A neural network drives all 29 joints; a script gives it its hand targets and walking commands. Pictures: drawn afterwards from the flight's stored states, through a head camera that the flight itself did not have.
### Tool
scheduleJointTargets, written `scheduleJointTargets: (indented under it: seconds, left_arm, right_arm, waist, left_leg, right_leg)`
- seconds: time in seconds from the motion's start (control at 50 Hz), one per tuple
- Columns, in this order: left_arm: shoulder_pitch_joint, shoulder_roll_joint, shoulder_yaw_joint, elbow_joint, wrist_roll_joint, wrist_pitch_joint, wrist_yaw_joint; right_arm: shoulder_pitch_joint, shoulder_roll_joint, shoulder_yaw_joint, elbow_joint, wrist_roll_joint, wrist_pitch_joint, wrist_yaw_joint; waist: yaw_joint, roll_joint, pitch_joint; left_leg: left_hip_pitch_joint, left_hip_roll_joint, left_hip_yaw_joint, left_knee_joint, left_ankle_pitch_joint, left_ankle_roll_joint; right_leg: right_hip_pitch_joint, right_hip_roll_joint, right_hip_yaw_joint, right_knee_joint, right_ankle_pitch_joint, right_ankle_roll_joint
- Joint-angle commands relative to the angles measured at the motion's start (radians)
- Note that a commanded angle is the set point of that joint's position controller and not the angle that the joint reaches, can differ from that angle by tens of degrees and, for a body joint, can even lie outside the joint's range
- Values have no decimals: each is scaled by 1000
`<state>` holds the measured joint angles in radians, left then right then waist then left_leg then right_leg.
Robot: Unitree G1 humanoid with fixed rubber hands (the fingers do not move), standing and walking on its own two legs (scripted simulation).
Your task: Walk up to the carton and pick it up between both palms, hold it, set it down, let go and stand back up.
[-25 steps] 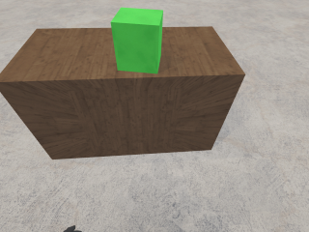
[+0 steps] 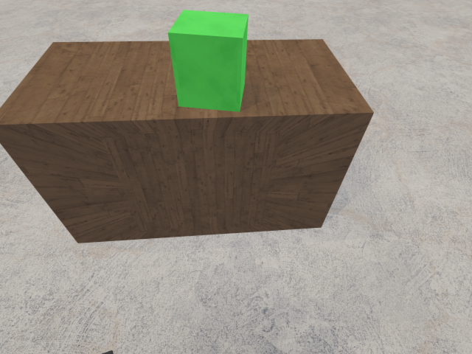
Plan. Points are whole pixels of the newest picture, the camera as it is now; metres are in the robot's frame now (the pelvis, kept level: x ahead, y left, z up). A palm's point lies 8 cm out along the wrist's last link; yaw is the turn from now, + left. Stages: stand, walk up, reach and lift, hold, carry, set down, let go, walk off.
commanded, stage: stand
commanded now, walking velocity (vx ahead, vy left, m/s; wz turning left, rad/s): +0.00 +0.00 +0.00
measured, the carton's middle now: (212, 62) +0.91 +0.11 +0.05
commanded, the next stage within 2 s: none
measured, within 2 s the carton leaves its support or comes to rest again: neither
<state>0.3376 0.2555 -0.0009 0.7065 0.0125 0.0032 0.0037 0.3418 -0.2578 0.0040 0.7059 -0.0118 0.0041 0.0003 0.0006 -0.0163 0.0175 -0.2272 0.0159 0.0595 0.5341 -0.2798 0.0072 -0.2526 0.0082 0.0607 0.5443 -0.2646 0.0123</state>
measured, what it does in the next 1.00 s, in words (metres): stands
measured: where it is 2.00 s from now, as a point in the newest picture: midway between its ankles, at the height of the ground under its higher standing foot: outside the picture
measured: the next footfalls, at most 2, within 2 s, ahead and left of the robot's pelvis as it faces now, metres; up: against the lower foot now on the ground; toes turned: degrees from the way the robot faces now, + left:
none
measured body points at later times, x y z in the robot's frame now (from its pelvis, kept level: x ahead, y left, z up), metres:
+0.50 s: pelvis +0.00 +0.00 +0.00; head +0.01 +0.00 +0.45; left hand +0.08 +0.26 -0.12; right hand +0.06 -0.26 -0.12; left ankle +0.01 +0.11 -0.73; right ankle +0.02 -0.13 -0.73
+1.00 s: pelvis +0.00 +0.00 +0.00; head +0.01 +0.00 +0.45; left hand +0.08 +0.26 -0.12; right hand +0.06 -0.26 -0.12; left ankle +0.01 +0.11 -0.73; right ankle +0.02 -0.13 -0.73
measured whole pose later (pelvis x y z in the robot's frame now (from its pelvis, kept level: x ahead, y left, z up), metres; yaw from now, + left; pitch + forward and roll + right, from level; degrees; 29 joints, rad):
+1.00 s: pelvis +0.00 +0.00 +0.00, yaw -1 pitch -1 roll +0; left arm 0.32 0.26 -0.01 0.76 0.01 0.01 0.01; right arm 0.35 -0.27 0.01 0.75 0.00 0.01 -0.01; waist 0.00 0.00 0.03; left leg -0.21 0.02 0.08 0.50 -0.27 0.00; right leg -0.24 0.02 0.08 0.52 -0.25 0.01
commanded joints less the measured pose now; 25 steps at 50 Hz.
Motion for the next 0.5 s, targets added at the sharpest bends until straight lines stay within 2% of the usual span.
scheduleJointTargets:
  seconds: [0.0,0.04,0.06,0.08,0.1,0.14,0.18,0.22,0.24,0.3,0.36,0.46,0.48]
  left_arm:
    - [12,129,39,-76,1,-25,7]
    - [17,122,35,-72,2,-24,7]
    - [11,131,36,-74,-1,-25,6]
    - [6,129,38,-72,-1,-25,6]
    - [7,126,40,-68,0,-24,5]
    - [2,122,38,-68,0,-23,6]
    - [19,121,36,-63,-1,-23,6]
    - [12,124,39,-59,-2,-24,7]
    - [20,126,40,-56,-2,-23,7]
    - [15,126,40,-56,0,-23,7]
    - [19,128,38,-48,-1,-24,8]
    - [17,133,40,-39,1,-26,11]
    - [8,125,35,-39,2,-25,11]
  right_arm:
    - [13,-121,-43,-67,5,-23,-6]
    - [12,-130,-45,-68,1,-21,-8]
    - [23,-122,-44,-65,2,-21,-8]
    - [22,-128,-43,-65,1,-22,-9]
    - [10,-130,-45,-62,3,-20,-9]
    - [27,-126,-42,-56,5,-22,-9]
    - [22,-130,-42,-54,5,-20,-9]
    - [31,-134,-43,-56,3,-21,-9]
    - [31,-131,-42,-55,1,-20,-9]
    - [37,-134,-47,-50,1,-23,-9]
    - [29,-124,-43,-50,0,-24,-9]
    - [41,-129,-44,-46,3,-22,-11]
    - [37,-136,-43,-44,2,-21,-11]
  waist:
    - [-3,18,-22]
    - [-5,37,-1]
    - [-9,9,3]
    - [-6,6,-5]
    - [-3,32,9]
    - [-6,-1,20]
    - [3,4,41]
    - [-8,21,20]
    - [0,15,14]
    - [-2,-4,6]
    - [2,29,8]
    - [-2,-5,-31]
    - [-6,13,-7]
  left_leg:
    - [-8,87,-100,-102,14,29]
    - [-5,86,-95,-99,28,30]
    - [-4,85,-95,-104,15,27]
    - [-3,90,-96,-101,29,28]
    - [-11,87,-99,-103,9,29]
    - [-34,89,-104,-118,22,26]
    - [-36,86,-96,-118,4,27]
    - [-23,89,-98,-117,26,27]
    - [-15,87,-99,-118,9,27]
    - [-22,90,-98,-132,-17,26]
    - [1,88,-91,-117,45,29]
    - [15,93,-89,-106,54,28]
    - [11,89,-87,-112,65,27]
  right_leg:
    - [-11,-80,72,-86,76,-38]
    - [-30,-80,78,-92,83,-35]
    - [-35,-76,73,-90,63,-33]
    - [-35,-73,72,-92,72,-35]
    - [-34,-76,76,-95,60,-37]
    - [-20,-69,61,-87,79,-34]
    - [-31,-77,75,-100,60,-36]
    - [-26,-74,70,-94,81,-36]
    - [-30,-74,72,-98,57,-36]
    - [-20,-70,67,-98,41,-33]
    - [-26,-74,75,-91,102,-34]
    - [1,-75,78,-92,115,-35]
    - [-13,-75,80,-90,132,-37]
